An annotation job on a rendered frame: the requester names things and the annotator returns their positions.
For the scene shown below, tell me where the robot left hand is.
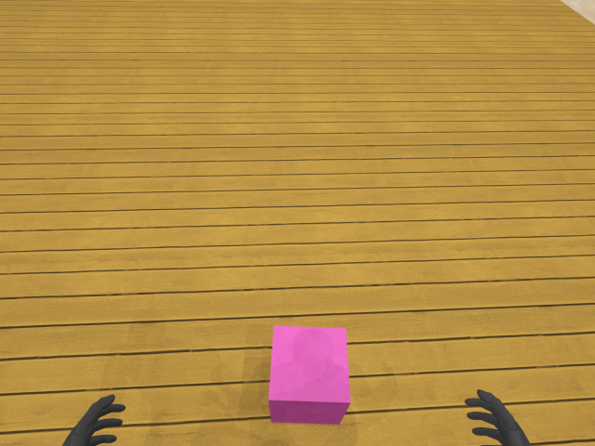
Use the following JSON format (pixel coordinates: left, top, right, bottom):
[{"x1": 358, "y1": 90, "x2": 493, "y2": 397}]
[{"x1": 62, "y1": 394, "x2": 126, "y2": 446}]

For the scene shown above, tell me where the robot right hand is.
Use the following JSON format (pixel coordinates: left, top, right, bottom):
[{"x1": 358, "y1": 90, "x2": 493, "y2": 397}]
[{"x1": 465, "y1": 389, "x2": 532, "y2": 446}]

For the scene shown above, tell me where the carton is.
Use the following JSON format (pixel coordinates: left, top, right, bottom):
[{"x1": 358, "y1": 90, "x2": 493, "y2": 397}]
[{"x1": 269, "y1": 326, "x2": 350, "y2": 425}]

